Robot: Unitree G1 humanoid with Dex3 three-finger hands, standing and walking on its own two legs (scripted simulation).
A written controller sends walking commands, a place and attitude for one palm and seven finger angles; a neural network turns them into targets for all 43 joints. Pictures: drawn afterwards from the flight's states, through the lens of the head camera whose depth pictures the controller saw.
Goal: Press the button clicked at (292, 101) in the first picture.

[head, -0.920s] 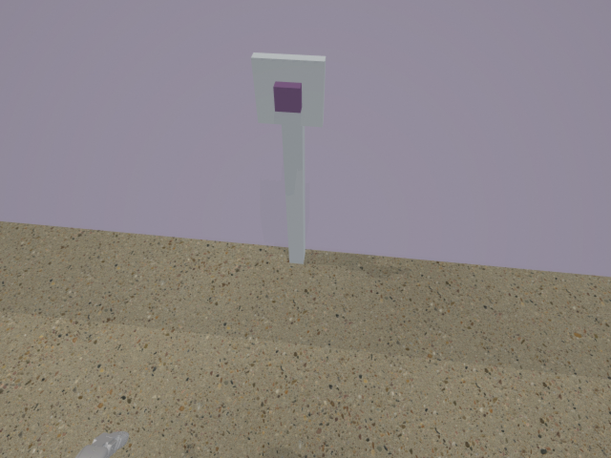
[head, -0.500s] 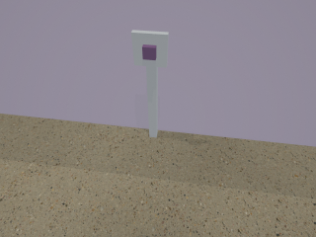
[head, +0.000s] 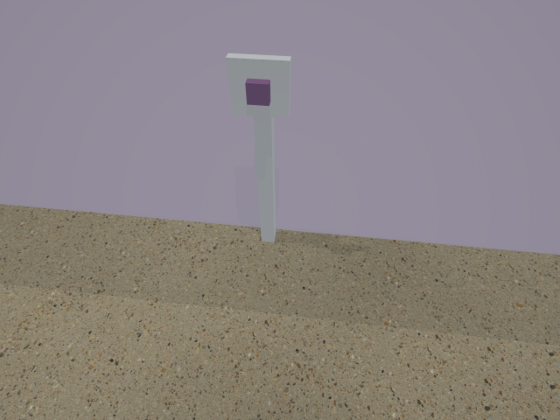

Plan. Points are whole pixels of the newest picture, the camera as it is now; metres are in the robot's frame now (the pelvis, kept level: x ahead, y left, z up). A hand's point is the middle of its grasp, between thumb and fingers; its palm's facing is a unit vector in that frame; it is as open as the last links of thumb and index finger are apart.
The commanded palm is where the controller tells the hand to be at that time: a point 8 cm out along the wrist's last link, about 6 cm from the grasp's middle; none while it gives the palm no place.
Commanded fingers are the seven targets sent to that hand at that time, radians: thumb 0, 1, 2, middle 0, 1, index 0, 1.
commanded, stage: look at it before walking up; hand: left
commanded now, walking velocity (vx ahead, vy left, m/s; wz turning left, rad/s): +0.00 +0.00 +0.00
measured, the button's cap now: (258, 91) +0.96 +0.12 -0.01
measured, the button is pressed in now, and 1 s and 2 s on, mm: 0 0 0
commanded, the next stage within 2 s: take the last steps up to it in 0.62 s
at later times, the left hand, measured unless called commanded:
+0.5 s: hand out of the picture +0.08 +0.25 -0.15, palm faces -0.02 -0.94 -0.33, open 7.3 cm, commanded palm none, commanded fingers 0.00 0.90 0.90 -0.20 -0.30 -0.20 -0.30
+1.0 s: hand out of the picture +0.04 +0.21 -0.18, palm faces -0.02 -0.97 -0.23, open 7.3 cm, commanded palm none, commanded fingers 0.00 0.90 0.90 -0.20 -0.30 -0.20 -0.30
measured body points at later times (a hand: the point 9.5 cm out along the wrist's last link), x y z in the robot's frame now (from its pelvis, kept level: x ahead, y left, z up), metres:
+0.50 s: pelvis +0.01 +0.00 +0.00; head +0.01 +0.00 +0.45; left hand +0.08 +0.30 -0.13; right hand +0.08 -0.29 -0.14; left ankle +0.01 +0.13 -0.74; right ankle +0.01 -0.12 -0.74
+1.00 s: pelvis +0.04 +0.00 -0.01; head +0.03 +0.00 +0.44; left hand +0.05 +0.26 -0.16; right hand +0.05 -0.25 -0.16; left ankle +0.01 +0.13 -0.74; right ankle +0.01 -0.12 -0.74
